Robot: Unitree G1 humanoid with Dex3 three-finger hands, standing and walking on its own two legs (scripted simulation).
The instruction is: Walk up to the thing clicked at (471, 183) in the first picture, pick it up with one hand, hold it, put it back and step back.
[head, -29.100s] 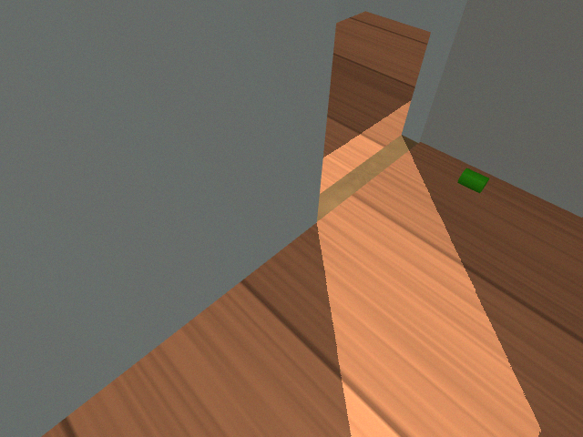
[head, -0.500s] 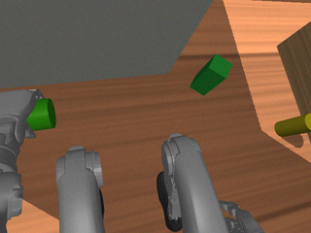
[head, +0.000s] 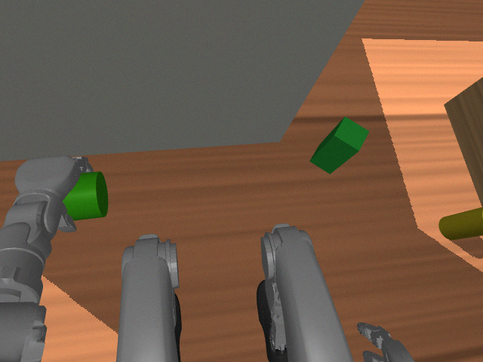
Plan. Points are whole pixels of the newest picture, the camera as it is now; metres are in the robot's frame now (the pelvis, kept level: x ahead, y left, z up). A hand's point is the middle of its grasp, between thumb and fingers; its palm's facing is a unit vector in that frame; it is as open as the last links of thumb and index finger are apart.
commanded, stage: lift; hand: left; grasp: from above
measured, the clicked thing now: (68, 197) +0.40 +0.29 -0.15
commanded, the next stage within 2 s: hold in 1.28 s
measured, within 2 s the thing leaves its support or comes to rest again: neither
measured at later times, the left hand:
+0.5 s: hand out of the picture +0.35 +0.28 +0.07, palm faces -0.43 -0.12 -0.90, open 11.1 cm
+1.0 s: hand out of the picture +0.34 +0.25 +0.21, palm faces -0.45 -0.11 -0.89, open 11.1 cm
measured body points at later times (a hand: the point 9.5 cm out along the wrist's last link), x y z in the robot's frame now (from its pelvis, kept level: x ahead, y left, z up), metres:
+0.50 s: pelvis +0.01 +0.00 +0.16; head +0.14 +0.03 +0.59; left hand +0.37 +0.28 +0.12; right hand +0.16 -0.25 +0.04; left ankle +0.09 +0.13 -0.37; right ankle +0.10 -0.14 -0.37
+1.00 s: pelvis +0.05 +0.00 +0.30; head +0.11 +0.01 +0.74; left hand +0.36 +0.26 +0.26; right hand +0.16 -0.26 +0.18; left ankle +0.09 +0.13 -0.37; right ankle +0.10 -0.14 -0.37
